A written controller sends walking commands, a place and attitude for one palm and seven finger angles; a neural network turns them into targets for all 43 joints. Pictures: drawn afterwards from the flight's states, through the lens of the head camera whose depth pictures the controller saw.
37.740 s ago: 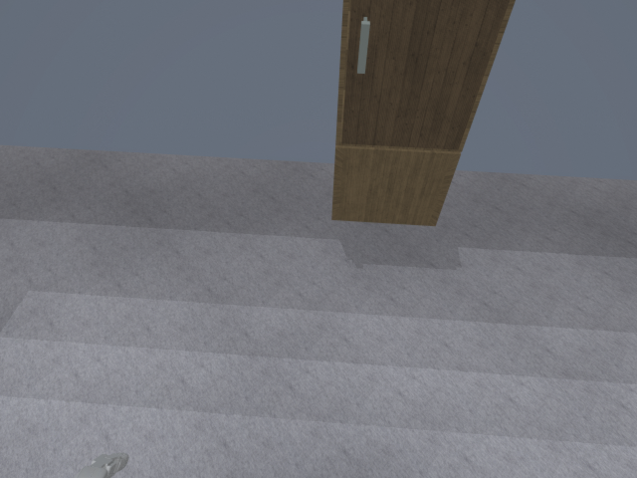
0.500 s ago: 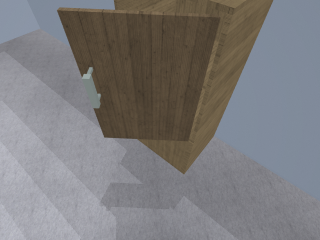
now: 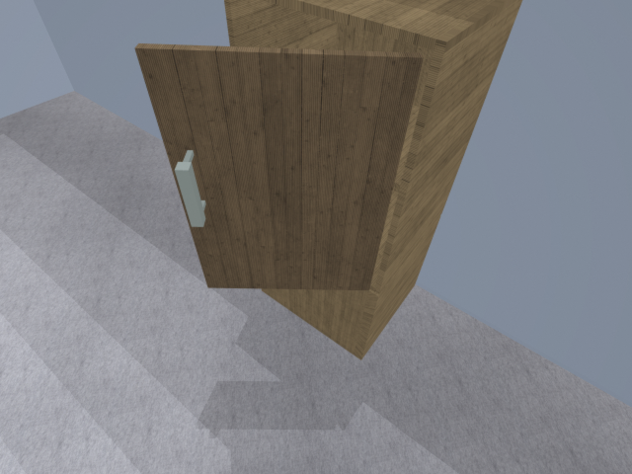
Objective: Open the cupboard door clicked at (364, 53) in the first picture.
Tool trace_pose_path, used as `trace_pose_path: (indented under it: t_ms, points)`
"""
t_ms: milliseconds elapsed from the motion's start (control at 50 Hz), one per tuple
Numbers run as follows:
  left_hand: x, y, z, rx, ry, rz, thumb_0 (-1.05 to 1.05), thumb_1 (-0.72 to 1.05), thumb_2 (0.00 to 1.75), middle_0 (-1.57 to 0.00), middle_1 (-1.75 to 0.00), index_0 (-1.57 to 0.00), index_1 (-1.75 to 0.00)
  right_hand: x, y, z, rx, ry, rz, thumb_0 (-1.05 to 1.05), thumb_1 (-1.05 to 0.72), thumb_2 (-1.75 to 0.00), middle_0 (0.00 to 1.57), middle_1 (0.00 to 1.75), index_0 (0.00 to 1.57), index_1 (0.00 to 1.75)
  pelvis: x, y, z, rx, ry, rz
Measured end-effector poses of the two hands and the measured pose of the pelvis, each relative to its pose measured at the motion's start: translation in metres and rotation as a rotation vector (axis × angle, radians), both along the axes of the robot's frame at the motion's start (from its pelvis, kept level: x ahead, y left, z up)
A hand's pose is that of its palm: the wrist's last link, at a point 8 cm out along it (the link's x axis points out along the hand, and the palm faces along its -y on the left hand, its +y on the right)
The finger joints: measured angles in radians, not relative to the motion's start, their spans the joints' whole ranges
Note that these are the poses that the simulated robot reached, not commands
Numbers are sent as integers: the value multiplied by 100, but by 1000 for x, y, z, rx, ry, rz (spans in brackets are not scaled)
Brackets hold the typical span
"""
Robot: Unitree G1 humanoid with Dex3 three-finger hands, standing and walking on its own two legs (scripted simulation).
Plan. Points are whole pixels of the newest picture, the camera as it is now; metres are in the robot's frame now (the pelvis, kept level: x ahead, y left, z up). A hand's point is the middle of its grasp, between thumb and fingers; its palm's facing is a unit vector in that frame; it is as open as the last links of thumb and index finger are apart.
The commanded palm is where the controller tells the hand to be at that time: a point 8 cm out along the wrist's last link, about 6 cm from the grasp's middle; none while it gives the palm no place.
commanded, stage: come to a stop and stand still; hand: left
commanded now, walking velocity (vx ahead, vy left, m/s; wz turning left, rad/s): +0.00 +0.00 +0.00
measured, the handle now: (193, 189) +0.57 +0.26 +0.01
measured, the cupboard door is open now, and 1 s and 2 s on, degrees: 37 37 37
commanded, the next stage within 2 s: look again from close up in 0.84 s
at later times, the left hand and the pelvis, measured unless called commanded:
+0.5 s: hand out of the picture -0.02 +0.20 -0.18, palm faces +0.01 -0.99 -0.16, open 7.4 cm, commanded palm none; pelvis +0.01 +0.03 +0.01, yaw +0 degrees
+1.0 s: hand out of the picture +0.03 +0.20 -0.18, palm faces +0.00 -0.99 -0.17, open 7.3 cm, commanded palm none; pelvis +0.02 +0.03 +0.01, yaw -1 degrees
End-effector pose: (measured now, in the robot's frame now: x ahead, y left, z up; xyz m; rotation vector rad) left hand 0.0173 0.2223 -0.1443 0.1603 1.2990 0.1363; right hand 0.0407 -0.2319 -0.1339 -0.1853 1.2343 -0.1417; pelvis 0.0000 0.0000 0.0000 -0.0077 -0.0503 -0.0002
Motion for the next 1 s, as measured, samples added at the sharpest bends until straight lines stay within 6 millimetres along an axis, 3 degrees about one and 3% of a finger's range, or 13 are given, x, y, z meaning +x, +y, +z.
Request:
trace_pose_path:
  t_ms: [240, 420, 660, 820, 1000]
  points:
    - [-30, 30, 2, -2, 53, 19, 0, 91, 90, -19, -30, -20, -30, -34, 28, 4, 6, 85, 7, 1, -92, -90, 20, 30, 20, 30, -7, 24, 5, -1, 36, 9]
    - [-43, 30, 0, -22, 126, 27, 0, 91, 90, -19, -30, -20, -30, -42, 41, 4, 16, 140, -9, 1, -91, -90, 20, 30, 20, 30, 1, 31, 6, -1, 44, 5]
    - [-19, 21, -5, -56, 114, 18, 0, 91, 90, -19, -30, -20, -30, -27, 44, 5, -5, 135, -23, 1, -92, -90, 20, 30, 20, 30, 13, 36, 6, -1, 39, -4]
    - [-1, 27, -4, -41, 88, 9, 0, 91, 89, -19, -30, -20, -30, -19, 42, 5, -10, 127, -30, 1, -92, -90, 20, 30, 20, 30, 19, 36, 7, 1, 36, -9]
    - [7, 30, -1, -26, 86, 6, 0, 91, 90, -19, -30, -20, -30, -17, 42, 4, -2, 139, -35, 1, -92, -90, 20, 30, 20, 30, 24, 34, 7, 2, 38, -11]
